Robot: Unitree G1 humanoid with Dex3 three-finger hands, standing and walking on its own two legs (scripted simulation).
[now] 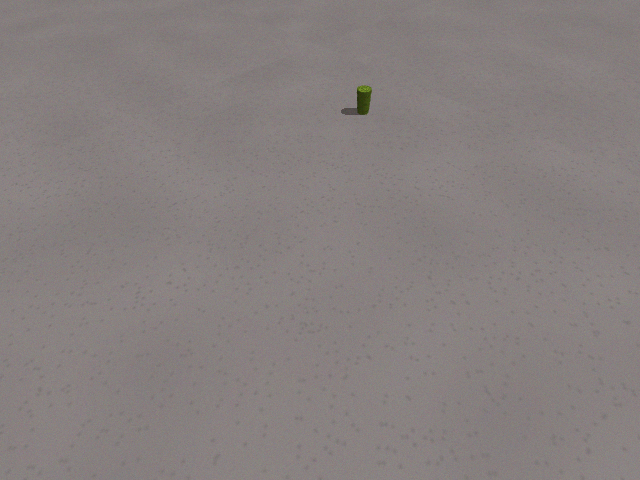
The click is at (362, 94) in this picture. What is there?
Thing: tapered cup
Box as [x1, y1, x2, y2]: [357, 85, 371, 114]
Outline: 369,86 363,85 357,88 357,111 360,114 365,114 368,111 371,88
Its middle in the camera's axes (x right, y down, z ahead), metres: +0.27 -0.85 +2.38
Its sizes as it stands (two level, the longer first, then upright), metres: 0.088 0.088 0.150
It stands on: the floor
